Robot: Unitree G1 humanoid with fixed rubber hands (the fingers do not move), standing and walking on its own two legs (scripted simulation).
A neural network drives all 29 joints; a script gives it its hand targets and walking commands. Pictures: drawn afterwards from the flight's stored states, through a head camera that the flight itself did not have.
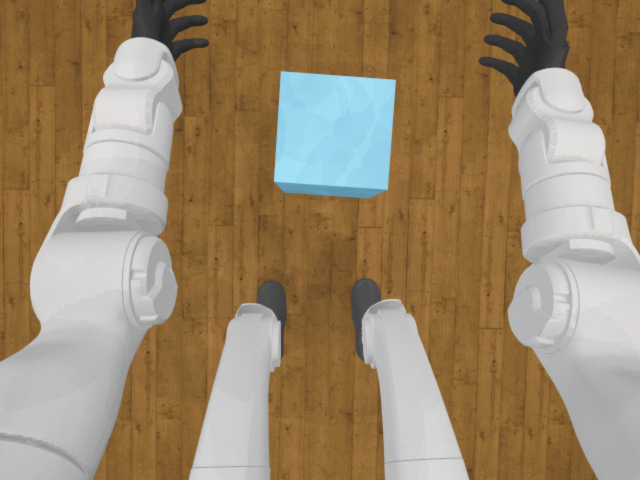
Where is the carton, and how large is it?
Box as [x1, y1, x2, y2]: [274, 71, 395, 197]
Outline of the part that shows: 281,71 274,181 284,192 356,197 370,197 387,189 395,80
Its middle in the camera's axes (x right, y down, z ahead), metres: +0.02 -0.20 +0.83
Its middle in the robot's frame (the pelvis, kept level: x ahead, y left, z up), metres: +0.53 -0.03 -0.53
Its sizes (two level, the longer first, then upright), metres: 0.210 0.200 0.250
